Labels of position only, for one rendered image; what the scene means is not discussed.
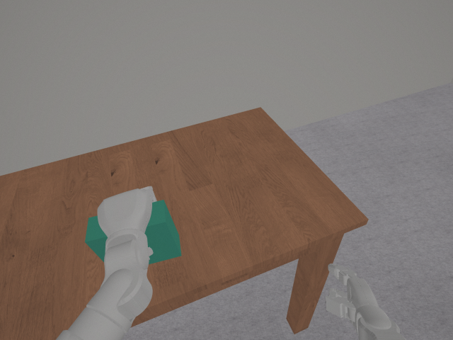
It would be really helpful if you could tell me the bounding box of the left robot forearm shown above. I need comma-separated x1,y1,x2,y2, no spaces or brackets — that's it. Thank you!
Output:
56,229,153,340

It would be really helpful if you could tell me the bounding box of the sponge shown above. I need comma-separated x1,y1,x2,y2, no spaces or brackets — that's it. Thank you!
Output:
85,200,181,264

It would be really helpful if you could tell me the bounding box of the table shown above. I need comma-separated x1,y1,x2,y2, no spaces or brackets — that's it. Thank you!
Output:
0,107,368,340

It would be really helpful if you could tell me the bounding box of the right robot hand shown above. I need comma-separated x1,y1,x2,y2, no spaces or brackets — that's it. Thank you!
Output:
326,263,379,328

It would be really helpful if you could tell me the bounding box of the left robot hand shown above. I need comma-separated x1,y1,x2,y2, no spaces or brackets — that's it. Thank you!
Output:
97,186,157,260

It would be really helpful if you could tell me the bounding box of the right robot forearm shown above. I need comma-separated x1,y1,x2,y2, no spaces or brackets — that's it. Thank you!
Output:
355,305,406,340

